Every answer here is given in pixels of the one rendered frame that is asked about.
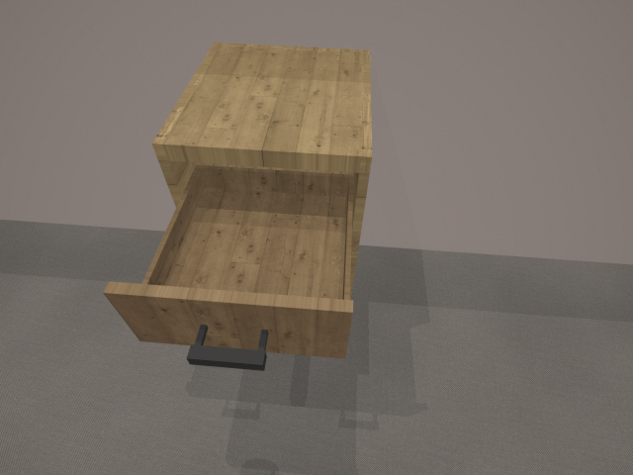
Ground cabinet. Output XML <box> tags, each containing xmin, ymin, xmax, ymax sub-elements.
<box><xmin>152</xmin><ymin>43</ymin><xmax>372</xmax><ymax>300</ymax></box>

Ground handle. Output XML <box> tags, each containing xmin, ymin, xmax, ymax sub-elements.
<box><xmin>187</xmin><ymin>325</ymin><xmax>268</xmax><ymax>371</ymax></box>

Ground drawer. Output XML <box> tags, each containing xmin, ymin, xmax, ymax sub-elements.
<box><xmin>103</xmin><ymin>165</ymin><xmax>354</xmax><ymax>358</ymax></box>

